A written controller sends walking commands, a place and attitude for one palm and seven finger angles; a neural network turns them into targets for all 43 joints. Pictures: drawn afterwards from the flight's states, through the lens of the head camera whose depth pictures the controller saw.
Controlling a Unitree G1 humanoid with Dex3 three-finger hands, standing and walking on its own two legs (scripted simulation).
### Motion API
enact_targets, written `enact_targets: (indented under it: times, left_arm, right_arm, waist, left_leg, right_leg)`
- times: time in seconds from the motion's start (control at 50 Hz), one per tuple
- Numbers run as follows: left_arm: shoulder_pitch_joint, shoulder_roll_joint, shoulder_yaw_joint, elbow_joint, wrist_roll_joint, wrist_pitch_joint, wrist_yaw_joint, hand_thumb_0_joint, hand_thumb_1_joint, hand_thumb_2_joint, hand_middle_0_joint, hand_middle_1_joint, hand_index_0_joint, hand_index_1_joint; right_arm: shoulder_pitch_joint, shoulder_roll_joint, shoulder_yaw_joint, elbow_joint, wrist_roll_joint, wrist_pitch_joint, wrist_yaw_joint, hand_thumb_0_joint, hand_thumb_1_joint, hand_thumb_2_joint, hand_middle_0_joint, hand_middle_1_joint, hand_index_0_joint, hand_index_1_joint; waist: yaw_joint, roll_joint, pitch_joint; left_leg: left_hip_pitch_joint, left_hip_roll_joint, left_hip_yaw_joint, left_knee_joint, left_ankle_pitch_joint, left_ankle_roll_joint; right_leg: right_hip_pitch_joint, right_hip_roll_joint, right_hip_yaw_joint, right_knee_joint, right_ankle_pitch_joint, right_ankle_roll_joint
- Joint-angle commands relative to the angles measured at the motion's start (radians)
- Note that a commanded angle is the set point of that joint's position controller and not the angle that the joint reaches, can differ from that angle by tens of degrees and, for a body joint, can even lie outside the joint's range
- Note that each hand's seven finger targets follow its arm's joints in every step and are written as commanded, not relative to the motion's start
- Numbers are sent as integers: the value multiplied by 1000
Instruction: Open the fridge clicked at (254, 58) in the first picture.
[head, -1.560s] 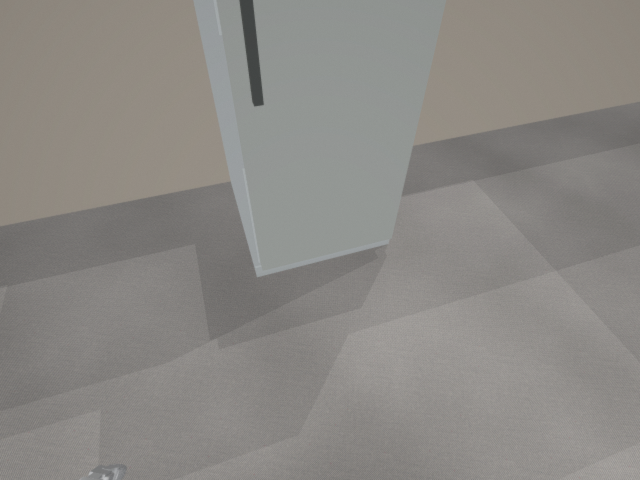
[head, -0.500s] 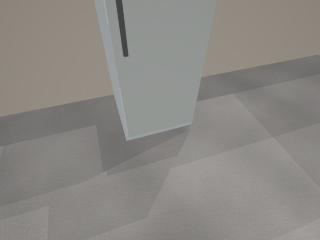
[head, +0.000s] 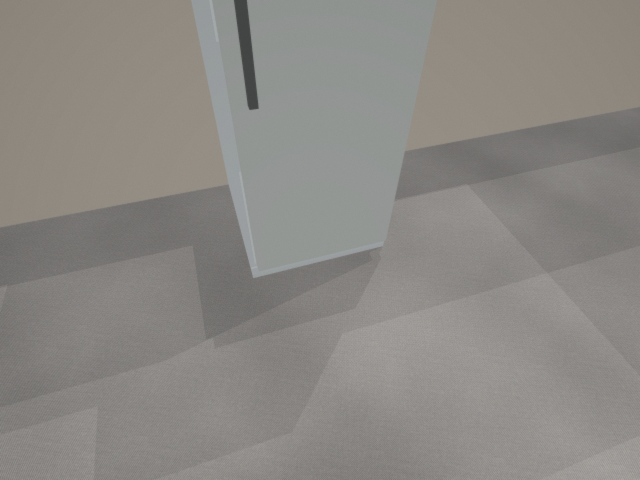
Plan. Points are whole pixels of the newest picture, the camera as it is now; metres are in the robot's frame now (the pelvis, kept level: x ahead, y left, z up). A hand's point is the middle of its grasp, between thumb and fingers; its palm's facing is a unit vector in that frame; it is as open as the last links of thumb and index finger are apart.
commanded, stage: walk to a spot facing it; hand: left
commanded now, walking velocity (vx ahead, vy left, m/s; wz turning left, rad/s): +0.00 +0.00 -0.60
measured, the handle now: (243, 35) +0.91 +0.22 +0.16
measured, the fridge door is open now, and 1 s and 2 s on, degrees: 0 0 0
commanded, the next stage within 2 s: none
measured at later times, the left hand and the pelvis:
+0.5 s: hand out of the picture +0.05 +0.16 -0.17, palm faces -0.15 -0.96 -0.24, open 7.3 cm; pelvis -0.02 -0.03 -0.01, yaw -12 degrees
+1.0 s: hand (208, 429) +0.23 +0.19 -0.18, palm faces -0.42 -0.89 -0.20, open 7.4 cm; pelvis +0.10 +0.01 +0.00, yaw -30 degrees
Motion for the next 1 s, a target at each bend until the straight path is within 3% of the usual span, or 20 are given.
enact_targets:
  times: [0.0, 0.06, 0.18, 0.26, 0.3, 0.32, 0.34, 0.36, 0.38, 0.42, 0.52, 0.7, 0.76, 0.78, 0.8, 0.82, 0.84, 0.86, 0.92, 0.98]
  left_arm:
    - [-47, 204, 45, -76, -1, -21, 9, 0, 900, 900, -200, -300, -200, -300]
    - [10, 95, 34, -83, -1, 11, 15, 0, 900, 900, -200, -300, -200, -300]
    - [53, 77, 58, -170, 7, 39, 2, 0, 900, 900, -200, -300, -200, -300]
    - [105, 28, 73, -206, 6, 49, -9, 0, 900, 900, -200, -300, -200, -300]
    - [188, 22, 85, -197, 9, 39, -13, 0, 900, 900, -200, -300, -200, -300]
    - [229, 91, 100, -197, 20, 22, -7, 0, 900, 900, -200, -300, -200, -300]
    - [240, 176, 113, -205, 18, 13, 5, 0, 900, 900, -200, -300, -200, -300]
    - [254, 142, 115, -210, 6, 14, 16, 0, 900, 900, -200, -300, -200, -300]
    - [194, 118, 110, -216, 5, 15, 15, 0, 900, 900, -200, -300, -200, -300]
    - [135, 72, 104, -236, 1, 2, 10, 0, 900, 900, -200, -300, -200, -300]
    - [228, 51, 110, -199, 7, -27, 3, 0, 900, 900, -200, -300, -200, -300]
    - [261, 53, 116, -189, 15, -27, -2, 0, 900, 900, -200, -300, -200, -300]
    - [187, 61, 124, -212, 11, -19, -2, 0, 900, 900, -200, -300, -200, -300]
    - [157, 43, 123, -225, 8, -16, -4, 0, 900, 900, -200, -300, -200, -300]
    - [148, -11, 112, -245, 3, -14, -13, 0, 900, 900, -200, -300, -200, -300]
    - [141, -64, 104, -267, 0, -21, -23, 0, 900, 900, -200, -300, -200, -300]
    - [89, -28, 118, -293, 10, -30, -30, 0, 900, 900, -200, -300, -200, -300]
    - [52, -11, 124, -267, 22, -25, -34, 0, 900, 900, -200, -300, -200, -300]
    - [128, -54, 119, -213, 25, -3, -59, 0, 900, 900, -200, -300, -200, -300]
    - [112, -85, 106, -211, 25, 12, -56, 0, 900, 900, -200, -300, -200, -300]
  right_arm:
    - [-43, -202, -46, -63, -5, -20, -20, 0, -900, -900, 200, 300, 200, 300]
    - [26, -84, -33, -68, -7, 1, -27, 0, -900, -900, 200, 300, 200, 300]
    - [32, -113, -74, -158, -11, 23, -36, 0, -900, -900, 200, 300, 200, 300]
    - [-6, -115, -94, -209, -13, 17, -35, 0, -900, -900, 200, 300, 200, 300]
    - [-35, -101, -98, -228, -16, 22, -33, 0, -900, -900, 200, 300, 200, 300]
    - [-20, -59, -96, -240, -9, 32, -29, 0, -900, -900, 200, 300, 200, 300]
    - [-21, 13, -80, -279, -5, 35, -21, 0, -900, -900, 200, 300, 200, 300]
    - [-45, -24, -84, -273, -10, 46, -26, 0, -900, -900, 200, 300, 200, 300]
    - [-51, -24, -91, -264, -10, 42, -20, 0, -900, -900, 200, 300, 200, 300]
    - [-2, -23, -93, -236, -20, 32, -6, 0, -900, -900, 200, 300, 200, 300]
    - [-15, 14, -96, -237, -25, 17, 3, 0, -900, -900, 200, 300, 200, 300]
    - [-43, 40, -85, -293, -13, -16, 0, 0, -900, -900, 200, 300, 200, 300]
    - [58, 39, -84, -273, -5, -33, -11, 0, -900, -900, 200, 300, 200, 300]
    - [137, 17, -87, -249, -2, -41, -21, 0, -900, -900, 200, 300, 200, 300]
    - [235, -60, -103, -220, -6, -47, -35, 0, -900, -900, 200, 300, 200, 300]
    - [315, -157, -124, -217, -15, -40, -34, 0, -900, -900, 200, 300, 200, 300]
    - [290, -153, -116, -230, -18, -40, -33, 0, -900, -900, 200, 300, 200, 300]
    - [259, -79, -99, -223, -22, -43, -29, 0, -900, -900, 200, 300, 200, 300]
    - [176, 20, -63, -227, -12, -63, -35, 0, -900, -900, 200, 300, 200, 300]
    - [268, 42, -53, -180, -11, -76, -43, 0, -900, -900, 200, 300, 200, 300]
  waist:
    - [-1, 10, -58]
    - [-6, -2, -59]
    - [-2, 79, -35]
    - [23, 190, -39]
    - [70, 116, -36]
    - [81, -136, -58]
    - [71, -352, -41]
    - [92, -275, -54]
    - [54, -188, -5]
    - [20, -103, -34]
    - [43, -71, -31]
    - [64, -155, -40]
    - [13, -154, -60]
    - [-25, -106, -72]
    - [-73, 86, -99]
    - [-100, 342, -97]
    - [-90, 230, -9]
    - [-70, 151, 55]
    - [14, 126, 87]
    - [10, 153, 74]
  left_leg:
    - [19, 114, -82, -51, 107, 35]
    - [16, 124, -31, 9, 127, 18]
    - [-31, 208, -53, 26, 33, 63]
    - [-99, 351, -82, 19, 200, 166]
    - [-181, 290, 26, 201, 193, 102]
    - [-272, 153, 124, 470, -9, 9]
    - [-459, 19, 113, 692, -401, -43]
    - [-438, 40, -36, 766, -364, -27]
    - [-480, 57, -47, 803, -278, -26]
    - [-456, 87, -21, 773, -155, -40]
    - [-478, 75, 7, 693, -118, -55]
    - [-339, 17, 23, 371, -174, -39]
    - [-89, -14, 37, 151, -125, -23]
    - [102, 7, 19, 41, -104, -15]
    - [311, 177, -150, -55, -269, 19]
    - [342, 426, -453, -177, -484, 91]
    - [204, 521, -523, -229, -530, 163]
    - [86, 451, -459, -248, -497, 135]
    - [15, 309, -119, -206, -117, 62]
    - [66, 270, 33, -135, 282, 38]
  right_leg:
    - [-21, -110, 115, -56, 120, -31]
    - [-66, -102, 127, 14, 199, -19]
    - [-207, -26, 112, 206, 124, -10]
    - [-200, -16, 6, 455, -261, 15]
    - [-68, -30, -1, 273, -117, 6]
    - [-17, -146, 212, 51, 105, -38]
    - [-19, -363, 570, -104, 186, -151]
    - [-71, -327, 610, -183, -46, -150]
    - [-75, -287, 583, -188, -211, -155]
    - [-54, -214, 454, -174, -289, -152]
    - [-19, -188, 441, -189, -314, -174]
    - [-40, -148, 483, -159, -231, -192]
    - [-167, -96, 453, -70, -195, -159]
    - [-301, -47, 414, 16, -214, -124]
    - [-503, 42, 309, 193, -294, -80]
    - [-654, 117, 125, 482, -391, -25]
    - [-680, 22, 68, 612, -354, -6]
    - [-643, -7, 69, 709, -262, 4]
    - [-592, -58, 25, 806, -49, 24]
    - [-614, -54, -5, 861, 2, 33]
